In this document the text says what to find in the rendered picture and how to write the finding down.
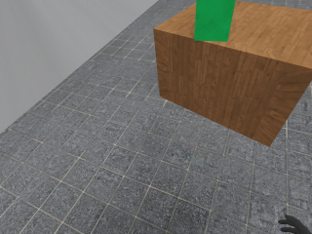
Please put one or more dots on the carton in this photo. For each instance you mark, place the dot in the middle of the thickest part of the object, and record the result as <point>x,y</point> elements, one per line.
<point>213,20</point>

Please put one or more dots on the pedestal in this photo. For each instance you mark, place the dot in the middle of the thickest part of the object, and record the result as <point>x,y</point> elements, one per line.
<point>250,83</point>

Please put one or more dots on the robot right hand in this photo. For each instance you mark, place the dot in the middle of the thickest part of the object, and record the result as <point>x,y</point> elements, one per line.
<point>299,228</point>

